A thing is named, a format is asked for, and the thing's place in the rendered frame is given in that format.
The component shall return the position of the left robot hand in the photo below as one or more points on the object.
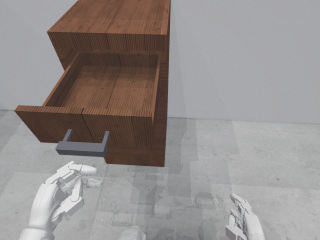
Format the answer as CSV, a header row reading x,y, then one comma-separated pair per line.
x,y
44,212

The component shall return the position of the cabinet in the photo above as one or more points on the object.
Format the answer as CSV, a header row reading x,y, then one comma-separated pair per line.
x,y
121,26

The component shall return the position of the left robot forearm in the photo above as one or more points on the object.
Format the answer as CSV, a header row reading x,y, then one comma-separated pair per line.
x,y
36,233

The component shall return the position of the handle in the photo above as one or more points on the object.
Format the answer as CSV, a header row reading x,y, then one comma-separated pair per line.
x,y
89,149

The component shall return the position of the right robot hand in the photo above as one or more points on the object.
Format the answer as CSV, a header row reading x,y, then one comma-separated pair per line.
x,y
248,227

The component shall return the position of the robot left thigh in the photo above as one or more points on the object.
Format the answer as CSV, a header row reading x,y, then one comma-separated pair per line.
x,y
132,234

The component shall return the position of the drawer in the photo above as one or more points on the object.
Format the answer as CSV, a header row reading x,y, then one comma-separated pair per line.
x,y
98,92

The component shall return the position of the robot left shin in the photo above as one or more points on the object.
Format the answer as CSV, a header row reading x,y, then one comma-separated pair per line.
x,y
134,227

